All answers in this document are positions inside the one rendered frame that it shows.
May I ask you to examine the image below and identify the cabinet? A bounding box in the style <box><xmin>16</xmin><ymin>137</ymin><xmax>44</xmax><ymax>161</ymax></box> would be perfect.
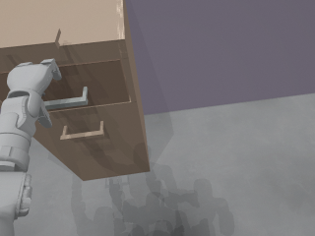
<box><xmin>0</xmin><ymin>0</ymin><xmax>151</xmax><ymax>181</ymax></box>

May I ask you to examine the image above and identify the robot left hand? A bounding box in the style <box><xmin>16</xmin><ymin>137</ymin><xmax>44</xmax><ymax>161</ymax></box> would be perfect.
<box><xmin>7</xmin><ymin>58</ymin><xmax>62</xmax><ymax>129</ymax></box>

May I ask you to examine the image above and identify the handle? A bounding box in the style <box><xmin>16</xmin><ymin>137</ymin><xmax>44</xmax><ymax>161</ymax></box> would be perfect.
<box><xmin>0</xmin><ymin>37</ymin><xmax>60</xmax><ymax>56</ymax></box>
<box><xmin>60</xmin><ymin>130</ymin><xmax>104</xmax><ymax>143</ymax></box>
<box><xmin>44</xmin><ymin>87</ymin><xmax>89</xmax><ymax>110</ymax></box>

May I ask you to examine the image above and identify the robot left forearm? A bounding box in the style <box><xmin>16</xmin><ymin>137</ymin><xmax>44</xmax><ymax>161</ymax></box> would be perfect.
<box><xmin>0</xmin><ymin>88</ymin><xmax>42</xmax><ymax>173</ymax></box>

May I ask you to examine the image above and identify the drawer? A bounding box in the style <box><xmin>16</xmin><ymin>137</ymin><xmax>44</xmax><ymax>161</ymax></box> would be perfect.
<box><xmin>0</xmin><ymin>58</ymin><xmax>130</xmax><ymax>112</ymax></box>

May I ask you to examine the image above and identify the left robot upper arm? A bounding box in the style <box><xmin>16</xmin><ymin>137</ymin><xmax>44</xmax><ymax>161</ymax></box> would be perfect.
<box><xmin>0</xmin><ymin>171</ymin><xmax>32</xmax><ymax>236</ymax></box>

